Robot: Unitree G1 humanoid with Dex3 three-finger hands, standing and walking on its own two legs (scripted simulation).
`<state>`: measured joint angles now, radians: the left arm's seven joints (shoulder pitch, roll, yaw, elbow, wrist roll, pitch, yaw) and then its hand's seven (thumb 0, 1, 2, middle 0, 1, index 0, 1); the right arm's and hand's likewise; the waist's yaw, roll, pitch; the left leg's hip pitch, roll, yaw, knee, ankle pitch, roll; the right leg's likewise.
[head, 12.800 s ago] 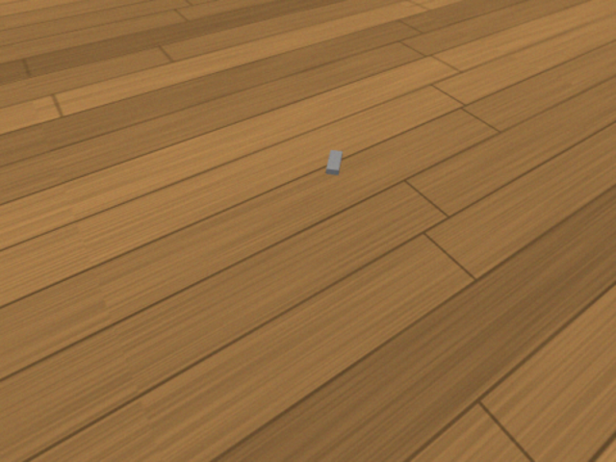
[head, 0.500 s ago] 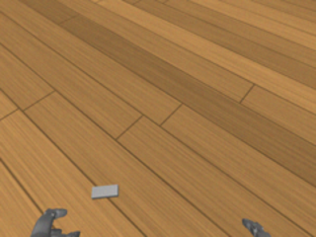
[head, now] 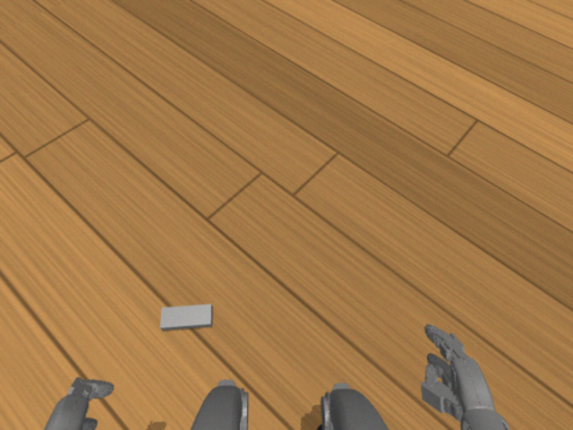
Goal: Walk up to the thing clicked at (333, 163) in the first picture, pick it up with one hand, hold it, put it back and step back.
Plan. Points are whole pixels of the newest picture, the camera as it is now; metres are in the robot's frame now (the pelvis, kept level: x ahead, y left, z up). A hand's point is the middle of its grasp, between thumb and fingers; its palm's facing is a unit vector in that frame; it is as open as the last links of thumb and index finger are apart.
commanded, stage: rise first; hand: left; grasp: from above
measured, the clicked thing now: (187, 317) +0.43 +0.28 -0.66
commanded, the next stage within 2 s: none
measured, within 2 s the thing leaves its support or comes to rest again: neither
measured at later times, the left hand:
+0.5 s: hand (128, 383) +0.22 +0.30 -0.31, palm faces -0.43 -0.48 -0.76, open 14.1 cm
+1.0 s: hand (146, 343) +0.32 +0.32 -0.45, palm faces -0.47 -0.11 -0.88, open 14.2 cm
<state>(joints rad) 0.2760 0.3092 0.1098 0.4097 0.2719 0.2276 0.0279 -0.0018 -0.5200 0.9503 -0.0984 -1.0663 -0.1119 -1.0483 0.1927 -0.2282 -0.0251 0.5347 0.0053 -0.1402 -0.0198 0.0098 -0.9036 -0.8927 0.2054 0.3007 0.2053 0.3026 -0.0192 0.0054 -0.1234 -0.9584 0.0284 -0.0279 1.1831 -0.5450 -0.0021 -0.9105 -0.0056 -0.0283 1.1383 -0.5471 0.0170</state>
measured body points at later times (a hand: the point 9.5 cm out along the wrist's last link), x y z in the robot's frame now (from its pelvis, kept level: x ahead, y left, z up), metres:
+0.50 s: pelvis -0.05 -0.01 -0.17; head +0.13 +0.00 +0.24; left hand +0.24 +0.32 -0.26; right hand +0.14 -0.28 -0.29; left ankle +0.01 +0.12 -0.65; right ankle +0.00 -0.13 -0.65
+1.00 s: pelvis -0.09 +0.00 -0.31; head +0.13 +0.04 +0.08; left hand +0.34 +0.32 -0.40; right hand -0.02 -0.28 -0.43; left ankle +0.01 +0.12 -0.65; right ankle +0.00 -0.13 -0.65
